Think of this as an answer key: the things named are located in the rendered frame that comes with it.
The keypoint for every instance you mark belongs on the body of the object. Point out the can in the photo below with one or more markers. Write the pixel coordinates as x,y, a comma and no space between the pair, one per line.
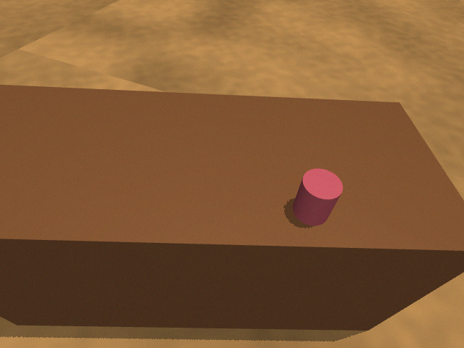
318,193

